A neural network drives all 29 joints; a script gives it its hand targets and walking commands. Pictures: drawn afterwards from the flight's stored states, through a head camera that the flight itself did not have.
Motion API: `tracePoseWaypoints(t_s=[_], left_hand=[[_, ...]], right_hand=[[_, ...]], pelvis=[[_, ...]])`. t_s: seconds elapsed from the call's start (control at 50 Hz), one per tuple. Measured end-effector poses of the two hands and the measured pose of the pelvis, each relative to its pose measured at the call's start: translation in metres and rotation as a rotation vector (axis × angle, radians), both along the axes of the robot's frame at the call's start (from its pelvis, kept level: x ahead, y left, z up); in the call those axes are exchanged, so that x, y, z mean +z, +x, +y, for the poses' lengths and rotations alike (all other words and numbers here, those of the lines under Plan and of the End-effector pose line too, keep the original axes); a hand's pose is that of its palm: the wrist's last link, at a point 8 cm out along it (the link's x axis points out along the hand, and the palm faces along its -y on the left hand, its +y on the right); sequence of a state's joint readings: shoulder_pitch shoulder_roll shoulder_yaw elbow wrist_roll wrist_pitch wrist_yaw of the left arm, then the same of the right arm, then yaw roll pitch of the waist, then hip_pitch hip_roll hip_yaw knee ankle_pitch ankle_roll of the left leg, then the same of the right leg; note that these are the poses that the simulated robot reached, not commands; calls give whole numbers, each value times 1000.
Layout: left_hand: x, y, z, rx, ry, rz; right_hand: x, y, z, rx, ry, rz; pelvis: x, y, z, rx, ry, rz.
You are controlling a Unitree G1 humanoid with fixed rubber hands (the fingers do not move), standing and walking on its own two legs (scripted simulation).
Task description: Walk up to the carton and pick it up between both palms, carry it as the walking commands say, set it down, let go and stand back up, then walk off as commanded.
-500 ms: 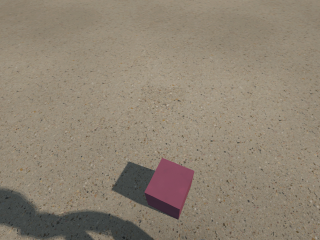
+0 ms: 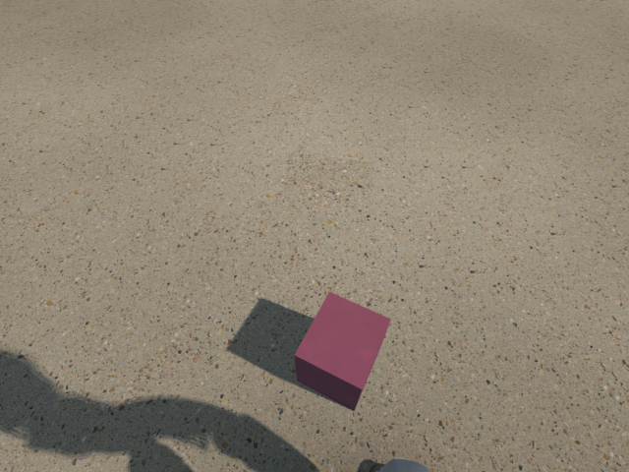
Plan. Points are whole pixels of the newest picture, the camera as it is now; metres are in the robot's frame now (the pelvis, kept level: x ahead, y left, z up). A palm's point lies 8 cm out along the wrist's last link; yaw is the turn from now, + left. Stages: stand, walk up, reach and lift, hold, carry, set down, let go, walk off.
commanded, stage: walk up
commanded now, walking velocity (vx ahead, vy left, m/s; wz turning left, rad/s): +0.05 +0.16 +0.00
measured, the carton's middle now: (341, 351) +0.50 -0.06 -0.65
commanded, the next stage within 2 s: none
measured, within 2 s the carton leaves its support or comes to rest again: neither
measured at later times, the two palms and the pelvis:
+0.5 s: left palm (171, 440) +0.17 +0.22 -0.12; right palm out of the picture +0.02 -0.28 -0.14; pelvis +0.07 -0.03 +0.00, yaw +0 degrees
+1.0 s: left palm out of the picture +0.09 +0.26 -0.14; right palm out of the picture +0.08 -0.26 -0.13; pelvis +0.04 +0.00 +0.00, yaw +1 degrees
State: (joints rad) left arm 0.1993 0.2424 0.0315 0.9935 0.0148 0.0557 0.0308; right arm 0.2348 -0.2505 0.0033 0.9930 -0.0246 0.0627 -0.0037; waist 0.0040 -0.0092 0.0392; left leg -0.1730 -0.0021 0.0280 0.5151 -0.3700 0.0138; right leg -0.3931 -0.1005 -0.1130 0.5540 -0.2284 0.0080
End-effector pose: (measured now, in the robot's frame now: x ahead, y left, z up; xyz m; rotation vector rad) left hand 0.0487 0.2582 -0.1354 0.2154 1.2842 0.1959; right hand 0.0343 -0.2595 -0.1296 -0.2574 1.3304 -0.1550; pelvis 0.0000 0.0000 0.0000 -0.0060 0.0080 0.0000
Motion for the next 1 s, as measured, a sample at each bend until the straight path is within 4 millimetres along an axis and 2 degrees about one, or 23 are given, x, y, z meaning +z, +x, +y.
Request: tracePoseWaypoints(t_s=[0.08, 0.18, 0.26, 0.36, 0.44, 0.5, 0.56, 0.66, 0.72, 0.76, 0.82, 0.86, 0.94, 1.0], left_hand=[[-3, 1, 6, -5, -44, 12], [-4, 12, 10, -11, -58, 20], [-3, 32, 6, -28, -66, -7], [2, 71, -8, -51, -65, -64], [7, 103, -24, -63, -41, -105], [11, 118, -37, -63, -10, -131], [26, 114, -39, -46, 36, -121], [52, 90, -30, 1, 122, -97], [60, 72, -23, 16, 150, -73], [59, 63, -20, 18, 152, -55], [49, 56, -17, 9, 131, -33], [38, 53, -16, 2, 105, -22], [15, 46, -10, -4, 42, -1], [-1, 40, 0, 0, -1, 8]], right_hand=[[17, -39, 6, -28, -38, 86], [28, -54, 10, -40, -64, 118], [28, -57, 10, -55, -60, 111], [22, -57, 1, -75, -39, 138], [9, -43, -11, -79, -6, 155], [-9, -19, -21, -69, 30, 136], [-13, 16, -26, -42, 60, 98], [-18, 73, -21, 20, 116, 2], [-21, 97, -12, 38, 146, -53], [-20, 106, -8, 38, 153, -83], [-17, 107, -8, 33, 131, -95], [-13, 100, -10, 28, 102, -83], [-2, 73, -11, 16, 27, -33], [3, 48, -3, 9, -18, 15]], pelvis=[[7, 1, 11, -1, -17, 9], [11, 8, 16, -3, -24, 30], [11, 17, 13, -5, -23, 18], [8, 35, 0, -5, -7, 3], [3, 55, -16, -6, 17, 3], [-3, 70, -31, -3, 36, -8], [5, 73, -39, 7, 55, -4], [15, 70, -41, 42, 113, -7], [17, 66, -39, 50, 125, -11], [16, 64, -37, 44, 116, -16], [13, 58, -33, 33, 90, -4], [10, 55, -29, 26, 72, 8], [6, 48, -17, 20, 43, 24], [1, 42, 0, 24, 18, 31]])
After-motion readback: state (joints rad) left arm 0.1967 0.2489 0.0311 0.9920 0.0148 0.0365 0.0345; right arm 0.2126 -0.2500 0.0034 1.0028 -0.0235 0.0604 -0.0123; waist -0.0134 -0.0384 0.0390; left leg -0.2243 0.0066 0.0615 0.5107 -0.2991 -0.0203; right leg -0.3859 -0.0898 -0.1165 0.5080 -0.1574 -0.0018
